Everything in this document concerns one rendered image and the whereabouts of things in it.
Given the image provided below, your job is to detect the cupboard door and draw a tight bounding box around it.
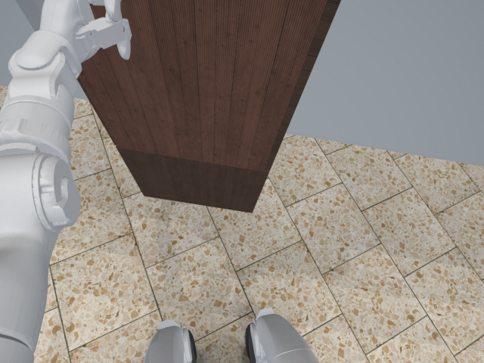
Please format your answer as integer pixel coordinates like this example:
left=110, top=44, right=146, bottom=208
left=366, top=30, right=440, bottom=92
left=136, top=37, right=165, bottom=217
left=79, top=0, right=327, bottom=172

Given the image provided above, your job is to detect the right robot thigh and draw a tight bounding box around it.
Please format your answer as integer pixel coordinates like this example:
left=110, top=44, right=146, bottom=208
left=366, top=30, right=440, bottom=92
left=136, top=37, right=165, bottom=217
left=250, top=314, right=320, bottom=363

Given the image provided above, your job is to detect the left robot thigh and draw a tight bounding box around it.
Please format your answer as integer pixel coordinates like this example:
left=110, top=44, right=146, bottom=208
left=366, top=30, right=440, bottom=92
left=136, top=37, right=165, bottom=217
left=143, top=325, right=192, bottom=363

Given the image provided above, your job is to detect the robot thigh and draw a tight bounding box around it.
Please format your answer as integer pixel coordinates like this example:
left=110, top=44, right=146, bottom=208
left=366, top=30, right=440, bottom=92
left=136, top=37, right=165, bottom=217
left=250, top=314, right=320, bottom=363
left=143, top=325, right=192, bottom=363

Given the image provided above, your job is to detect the left robot hand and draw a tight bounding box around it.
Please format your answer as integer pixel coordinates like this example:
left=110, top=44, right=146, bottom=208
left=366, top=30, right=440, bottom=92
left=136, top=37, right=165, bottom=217
left=39, top=0, right=132, bottom=63

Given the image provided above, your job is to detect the left robot upper arm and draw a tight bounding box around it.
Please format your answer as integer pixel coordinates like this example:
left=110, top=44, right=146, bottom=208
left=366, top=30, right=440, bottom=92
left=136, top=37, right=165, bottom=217
left=0, top=153, right=81, bottom=363

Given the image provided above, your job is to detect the handle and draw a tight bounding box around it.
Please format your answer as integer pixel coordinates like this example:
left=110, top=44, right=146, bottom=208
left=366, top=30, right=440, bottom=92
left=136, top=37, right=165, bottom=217
left=15, top=0, right=45, bottom=31

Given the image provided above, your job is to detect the robot left forearm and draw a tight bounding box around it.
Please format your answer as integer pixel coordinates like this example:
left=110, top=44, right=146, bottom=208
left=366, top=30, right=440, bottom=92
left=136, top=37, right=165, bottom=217
left=0, top=30, right=82, bottom=167

